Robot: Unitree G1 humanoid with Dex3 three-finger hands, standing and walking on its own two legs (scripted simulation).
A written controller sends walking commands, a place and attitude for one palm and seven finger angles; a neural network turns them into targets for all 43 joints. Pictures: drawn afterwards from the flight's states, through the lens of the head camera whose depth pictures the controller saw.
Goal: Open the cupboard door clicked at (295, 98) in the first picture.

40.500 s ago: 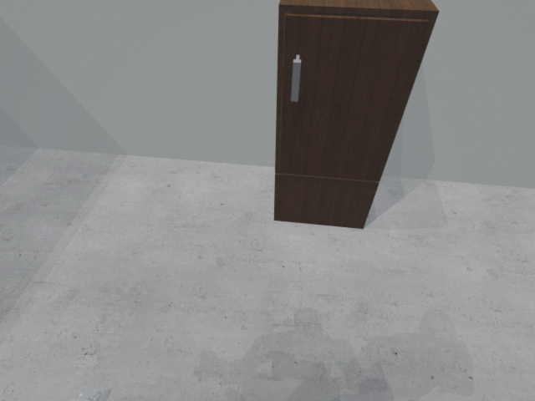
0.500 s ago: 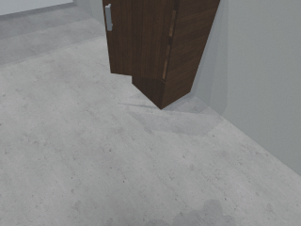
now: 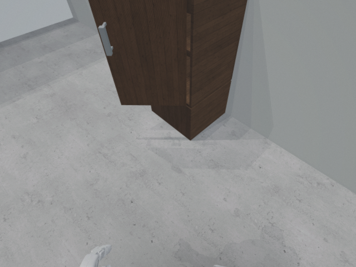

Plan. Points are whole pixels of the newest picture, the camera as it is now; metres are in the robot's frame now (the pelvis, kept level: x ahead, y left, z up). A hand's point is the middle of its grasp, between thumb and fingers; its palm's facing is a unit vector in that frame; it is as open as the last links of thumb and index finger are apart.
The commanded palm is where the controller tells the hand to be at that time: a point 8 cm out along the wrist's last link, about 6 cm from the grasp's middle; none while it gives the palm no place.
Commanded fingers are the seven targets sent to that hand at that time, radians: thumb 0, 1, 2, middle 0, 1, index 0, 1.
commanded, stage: take the last steps up to it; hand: left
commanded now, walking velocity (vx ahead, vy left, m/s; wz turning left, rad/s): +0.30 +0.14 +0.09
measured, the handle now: (107, 39) +1.00 +0.33 +0.01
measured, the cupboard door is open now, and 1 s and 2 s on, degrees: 44 44 44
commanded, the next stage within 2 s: come to a stop and stand still in 1.02 s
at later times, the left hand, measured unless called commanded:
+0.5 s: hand out of the picture +0.06 +0.22 -0.17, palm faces +0.20 -0.97 -0.15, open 7.4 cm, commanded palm none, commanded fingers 0.00 0.90 0.90 -0.20 -0.30 -0.20 -0.30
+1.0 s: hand (99, 159) +0.46 +0.28 -0.14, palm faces -0.04 -0.98 -0.21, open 7.4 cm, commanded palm none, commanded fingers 0.00 0.90 0.90 -0.20 -0.30 -0.20 -0.30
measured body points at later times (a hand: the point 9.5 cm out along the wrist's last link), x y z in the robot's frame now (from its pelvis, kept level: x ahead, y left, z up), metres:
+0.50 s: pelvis +0.17 +0.07 +0.00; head +0.20 +0.09 +0.45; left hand +0.05 +0.27 -0.15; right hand +0.33 -0.15 -0.13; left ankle +0.25 +0.18 -0.73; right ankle +0.07 -0.09 -0.72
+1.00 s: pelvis +0.33 +0.10 +0.01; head +0.36 +0.09 +0.46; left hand +0.47 +0.33 -0.12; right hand +0.23 -0.10 -0.14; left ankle +0.25 +0.18 -0.72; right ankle +0.40 +0.00 -0.71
